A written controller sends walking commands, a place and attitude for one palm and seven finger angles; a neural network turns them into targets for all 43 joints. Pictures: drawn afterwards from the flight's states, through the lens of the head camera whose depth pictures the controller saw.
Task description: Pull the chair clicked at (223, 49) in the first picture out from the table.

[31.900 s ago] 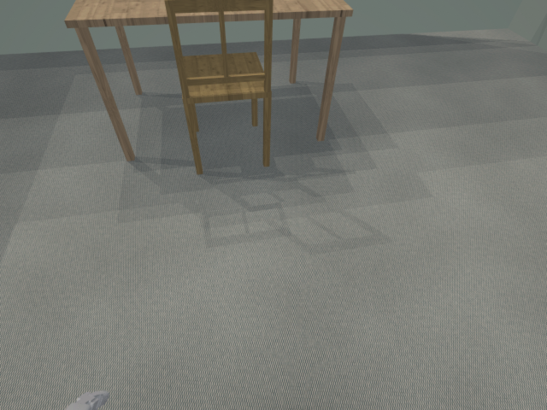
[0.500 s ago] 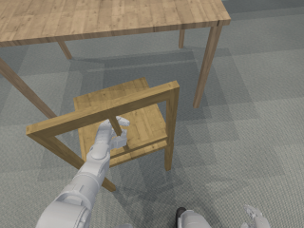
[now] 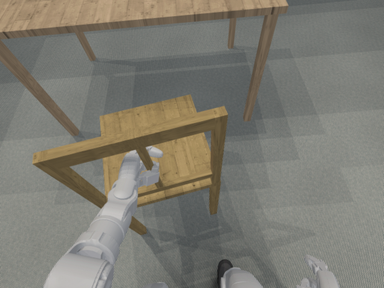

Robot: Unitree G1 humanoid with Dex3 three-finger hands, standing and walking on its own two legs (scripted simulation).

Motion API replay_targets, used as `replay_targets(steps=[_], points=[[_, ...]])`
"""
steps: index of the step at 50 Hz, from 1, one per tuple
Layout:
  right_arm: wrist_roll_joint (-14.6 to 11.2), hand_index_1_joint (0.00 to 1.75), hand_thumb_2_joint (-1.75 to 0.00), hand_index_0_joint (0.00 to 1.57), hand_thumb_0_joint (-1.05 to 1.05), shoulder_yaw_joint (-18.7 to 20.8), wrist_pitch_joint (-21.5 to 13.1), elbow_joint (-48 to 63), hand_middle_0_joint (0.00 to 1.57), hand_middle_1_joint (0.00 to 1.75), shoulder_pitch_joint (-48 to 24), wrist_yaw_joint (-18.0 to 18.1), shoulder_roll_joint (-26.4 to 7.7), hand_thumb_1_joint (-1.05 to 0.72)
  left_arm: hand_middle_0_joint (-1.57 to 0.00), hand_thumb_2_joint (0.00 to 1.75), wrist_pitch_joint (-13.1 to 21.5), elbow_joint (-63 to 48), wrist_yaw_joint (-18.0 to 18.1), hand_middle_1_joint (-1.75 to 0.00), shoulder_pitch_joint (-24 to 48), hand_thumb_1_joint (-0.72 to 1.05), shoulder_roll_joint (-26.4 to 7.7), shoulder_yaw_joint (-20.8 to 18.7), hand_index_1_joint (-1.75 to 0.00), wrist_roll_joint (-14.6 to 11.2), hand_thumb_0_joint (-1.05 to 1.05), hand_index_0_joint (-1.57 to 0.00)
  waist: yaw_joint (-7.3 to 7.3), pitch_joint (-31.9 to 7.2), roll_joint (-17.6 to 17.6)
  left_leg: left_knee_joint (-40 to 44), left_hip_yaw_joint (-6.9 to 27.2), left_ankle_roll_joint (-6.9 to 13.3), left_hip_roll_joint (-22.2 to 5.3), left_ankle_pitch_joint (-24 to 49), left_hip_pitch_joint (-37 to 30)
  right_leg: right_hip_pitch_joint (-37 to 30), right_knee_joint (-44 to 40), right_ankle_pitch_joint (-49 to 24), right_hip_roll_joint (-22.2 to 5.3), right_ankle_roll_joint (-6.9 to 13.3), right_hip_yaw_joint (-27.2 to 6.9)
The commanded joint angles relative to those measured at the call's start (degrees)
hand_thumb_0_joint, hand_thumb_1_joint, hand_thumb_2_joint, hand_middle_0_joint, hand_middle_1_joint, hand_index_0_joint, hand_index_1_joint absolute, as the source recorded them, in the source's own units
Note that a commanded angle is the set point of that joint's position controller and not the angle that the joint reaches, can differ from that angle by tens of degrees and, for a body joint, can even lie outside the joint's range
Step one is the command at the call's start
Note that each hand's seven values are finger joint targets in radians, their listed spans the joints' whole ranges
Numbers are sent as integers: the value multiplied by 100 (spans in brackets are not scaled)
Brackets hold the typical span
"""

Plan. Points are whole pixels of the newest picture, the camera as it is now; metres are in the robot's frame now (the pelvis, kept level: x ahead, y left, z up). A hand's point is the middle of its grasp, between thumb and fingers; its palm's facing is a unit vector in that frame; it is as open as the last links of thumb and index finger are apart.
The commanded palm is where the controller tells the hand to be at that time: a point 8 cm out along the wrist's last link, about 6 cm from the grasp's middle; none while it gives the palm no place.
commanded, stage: step backward, pulling the chair out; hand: left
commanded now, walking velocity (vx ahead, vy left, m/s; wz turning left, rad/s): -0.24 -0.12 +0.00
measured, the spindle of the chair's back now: (151, 168) +0.40 +0.11 -0.10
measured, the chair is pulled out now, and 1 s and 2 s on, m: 0.43 0.51 0.51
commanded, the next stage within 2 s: stop walking, hand still on the chair in 0.06 s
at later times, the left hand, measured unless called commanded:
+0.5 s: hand (150, 207) +0.28 +0.09 -0.05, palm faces -0.09 -0.97 -0.22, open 5.3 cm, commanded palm +0.27 +0.14 -0.04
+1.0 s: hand (149, 208) +0.28 +0.10 -0.05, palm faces -0.15 -0.97 -0.20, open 5.3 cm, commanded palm +0.27 +0.15 -0.04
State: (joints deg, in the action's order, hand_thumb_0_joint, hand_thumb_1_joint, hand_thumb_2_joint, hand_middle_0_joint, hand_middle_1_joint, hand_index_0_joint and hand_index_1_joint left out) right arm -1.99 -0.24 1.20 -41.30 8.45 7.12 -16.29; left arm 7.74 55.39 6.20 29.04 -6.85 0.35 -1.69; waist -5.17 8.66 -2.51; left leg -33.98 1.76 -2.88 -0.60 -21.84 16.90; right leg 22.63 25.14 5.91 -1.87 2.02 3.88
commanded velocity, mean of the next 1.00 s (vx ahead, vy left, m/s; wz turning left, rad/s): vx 0.00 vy -0.01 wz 0.00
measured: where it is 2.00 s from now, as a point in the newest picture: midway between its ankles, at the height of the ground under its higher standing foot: outside the picture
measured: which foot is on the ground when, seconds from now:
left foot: up 0.00-0.02, down 0.04-1.00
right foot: down 0.00-1.00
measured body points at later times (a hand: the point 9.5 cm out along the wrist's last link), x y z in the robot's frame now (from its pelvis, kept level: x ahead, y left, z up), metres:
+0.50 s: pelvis -0.03 +0.00 +0.00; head -0.01 -0.03 +0.44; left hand +0.28 +0.14 -0.04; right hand +0.04 -0.26 -0.14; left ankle -0.07 +0.13 -0.74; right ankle +0.06 -0.10 -0.74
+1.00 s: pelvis +0.00 +0.01 +0.00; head +0.01 -0.01 +0.45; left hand +0.29 +0.15 -0.04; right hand +0.13 -0.23 -0.12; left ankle -0.07 +0.13 -0.74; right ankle +0.06 -0.10 -0.74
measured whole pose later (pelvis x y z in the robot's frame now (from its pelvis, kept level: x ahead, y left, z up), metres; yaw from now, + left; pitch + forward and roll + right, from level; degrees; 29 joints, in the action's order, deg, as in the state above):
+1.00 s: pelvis +0.00 +0.01 +0.00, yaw -3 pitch -1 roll +1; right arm -1.4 -2.1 0.9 -38.1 11.2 6.4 -12.4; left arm 4.6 42.0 5.2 9.3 -5.6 7.6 -0.3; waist -1.5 1.9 -2.2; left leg -23.7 -1.5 0.1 0.4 -18.9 4.2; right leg 17.4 25.9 8.0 -1.0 1.1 3.2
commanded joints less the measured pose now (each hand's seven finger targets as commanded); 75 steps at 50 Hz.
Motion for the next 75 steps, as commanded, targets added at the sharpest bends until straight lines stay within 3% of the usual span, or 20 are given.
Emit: replay_targets(steps=[1,3,5,7,9,12,13,15,19,21,23,28,37,58,59,60,62,64,70,75], points=[[2,30,-90,20,0,226,-30,636,20,30,445,99,-680,-90,-50,90,226,-1270,-72,-145,986,90,-720,281,-145,-37,0,-50,278,-2969,131,1457,307,323,-826,2813,-1018,-1777,326,-1950,-635,-174,-326],[-8,30,-90,20,0,290,60,757,20,30,491,-28,-654,-90,-50,90,243,-1389,-127,-145,1171,90,-450,426,-145,-20,0,-50,326,-2834,-452,1140,402,535,-1325,3847,-1371,-1138,565,-658,-122,-298,-268],[89,30,-90,20,0,194,39,884,20,30,269,-23,-407,-90,-50,90,310,-1950,-188,-145,1711,90,-364,505,-145,-21,0,-50,228,-2818,-1197,1181,336,595,-1353,3871,-1244,-1017,998,-98,-121,-264,-212],[99,30,-90,20,0,184,16,873,20,30,247,-41,-389,-90,-50,90,284,-1634,-147,-145,1495,90,-474,326,-145,22,0,-50,343,-2326,-1258,1260,500,728,-1565,3522,-729,-876,1216,1129,-48,-221,-261],[47,30,-90,20,0,191,-27,987,20,30,201,-93,-388,-90,-50,90,337,-2408,-132,-145,1731,90,-692,187,-145,14,0,-50,459,-2089,-761,928,437,723,-1489,3126,-572,-1183,734,686,-96,-183,-335],[-40,30,-90,20,0,242,-72,1003,20,30,339,-27,-401,-90,-50,90,162,-1904,-99,-145,860,90,-817,88,-145,-1,0,-50,379,-2423,686,441,-259,286,-510,712,-129,-1999,-247,-141,-671,-71,-978],[-66,30,-90,20,0,192,-112,971,20,30,287,-41,-294,-90,-50,90,112,-1822,-123,-145,763,90,-770,158,-145,-16,0,-50,388,-2333,1047,176,-362,236,-158,-568,-229,-1349,-889,1471,-1059,68,-1333],[-55,30,-90,20,0,215,-132,720,20,30,432,3,-360,-90,-50,90,38,-1677,-50,-145,602,90,-1015,-38,-145,-4,0,-50,414,-2031,1385,-417,-413,292,105,-659,-691,-451,-1723,3361,-1221,139,-1672],[66,30,-90,20,0,26,-331,595,20,30,466,-27,-190,-90,-50,90,129,-1760,-30,-145,506,90,-817,-24,-145,69,0,-50,270,-2263,952,733,-202,445,-54,-71,-930,-918,-1127,2518,-905,-76,-974],[84,30,-90,20,0,32,-371,641,20,30,428,1,-352,-90,-50,90,168,-1812,-35,-145,342,90,-766,44,-145,76,0,-50,379,-1963,122,1511,294,573,-383,-12,-568,-1151,-557,1967,-471,-228,-748],[37,30,-90,20,0,15,-353,740,20,30,281,-14,-306,-90,-50,90,179,-1887,-54,-145,325,90,-611,204,-145,70,0,-50,489,-1980,-2,1595,320,593,-514,-3,-298,-1459,-414,1689,-399,-294,-765],[20,30,-90,20,0,43,-354,764,20,30,341,-3,-277,-90,-50,90,173,-1863,-49,-145,40,90,-632,204,-145,87,0,-50,450,-1820,502,1315,31,446,-320,608,-421,-1545,-726,1141,-585,-134,-972],[47,30,-90,20,0,101,-359,805,20,30,326,6,-364,-90,-50,90,181,-2235,-97,-145,-506,90,-481,428,-145,80,0,-50,420,-2159,324,1208,99,287,-514,2570,-901,-1966,60,-1771,-557,21,-706],[98,30,-90,20,0,71,-177,1054,20,30,104,-25,-287,-90,-50,90,104,-3143,-76,-145,-1135,90,-546,334,-145,75,0,-50,466,-2146,345,1326,127,280,-491,2270,-870,-2006,-16,-1448,-540,41,-722],[-186,30,-90,20,0,176,-204,1005,20,30,157,-224,-444,-90,-50,84,-205,-2558,-210,-145,-1382,78,45,845,-145,64,0,-50,77,-2093,999,1148,-170,294,-177,1875,55,-1764,144,-1104,-240,-59,-281],[-194,30,-90,20,0,196,-212,1022,20,30,151,-288,-509,-90,-50,78,-289,-2661,-250,-145,-1303,66,-189,655,-145,12,0,-50,158,-2020,1112,1047,-170,328,-147,1627,336,-1766,198,-920,-243,-23,-319],[-158,30,-90,20,0,241,-368,1174,20,30,38,-344,-421,-90,-50,67,-248,-3696,-246,-145,-652,42,-560,387,-145,90,0,-50,203,-2457,476,968,-234,344,-25,1436,406,-1730,277,-661,-190,-19,-415],[-120,30,-90,20,0,201,-499,1227,20,30,53,-412,-354,-90,-50,55,-346,-3805,-274,-145,-1026,17,-307,593,-145,147,0,-50,268,-2467,-35,874,-264,290,22,1546,498,-1544,399,-665,-161,31,-341],[-139,30,-90,20,0,222,-576,1386,20,30,89,-481,-489,-90,-45,20,-831,-4184,-346,-130,-1006,-55,-785,165,-130,59,0,-45,339,-2600,143,652,-270,325,48,1003,945,-1351,587,-125,-143,-28,-329],[-116,30,-90,20,0,214,-676,1491,20,30,136,-422,-488,-90,-32,20,-1125,-4160,-414,-94,-1510,-55,-422,324,-94,14,0,-32,300,-2578,536,498,-248,302,38,1188,1125,-1235,781,-324,-92,-49,-213]])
